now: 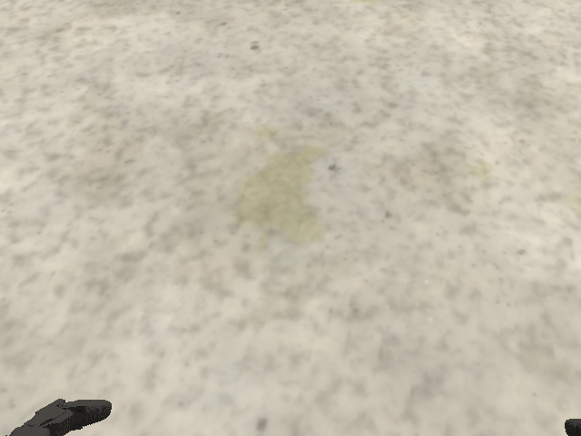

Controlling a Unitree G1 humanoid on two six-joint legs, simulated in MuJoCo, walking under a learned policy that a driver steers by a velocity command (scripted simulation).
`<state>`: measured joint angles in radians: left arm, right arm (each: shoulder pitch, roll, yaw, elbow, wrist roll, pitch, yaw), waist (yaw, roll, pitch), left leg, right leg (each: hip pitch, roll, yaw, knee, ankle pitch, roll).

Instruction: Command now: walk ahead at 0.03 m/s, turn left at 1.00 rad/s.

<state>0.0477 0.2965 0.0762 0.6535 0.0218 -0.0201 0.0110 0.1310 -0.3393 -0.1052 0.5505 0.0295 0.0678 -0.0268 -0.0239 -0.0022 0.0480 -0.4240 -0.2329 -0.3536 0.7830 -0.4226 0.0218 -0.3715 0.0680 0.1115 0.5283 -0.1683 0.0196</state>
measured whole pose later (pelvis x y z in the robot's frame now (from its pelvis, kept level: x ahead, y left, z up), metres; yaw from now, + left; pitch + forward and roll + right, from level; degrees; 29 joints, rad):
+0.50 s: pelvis +0.11 +0.08 +0.00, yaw +25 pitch +3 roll -1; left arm 0.42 0.35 0.08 0.78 0.05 -0.01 -0.01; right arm 0.15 -0.30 -0.03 0.59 -0.04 -0.01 0.07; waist 0.05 -0.03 -0.07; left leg -0.36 0.01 0.05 0.63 -0.36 0.07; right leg -0.18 -0.19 -0.17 0.70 -0.45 0.00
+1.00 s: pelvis +0.45 +0.27 -0.01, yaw +35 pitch +1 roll -1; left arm 0.19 0.29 0.04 0.72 0.05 -0.05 -0.01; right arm 0.37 -0.29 -0.02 0.88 -0.02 -0.07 0.01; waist -0.03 0.01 0.04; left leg -0.23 -0.03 -0.07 1.24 -0.29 0.13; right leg -0.42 0.00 -0.14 0.63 -0.24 -0.05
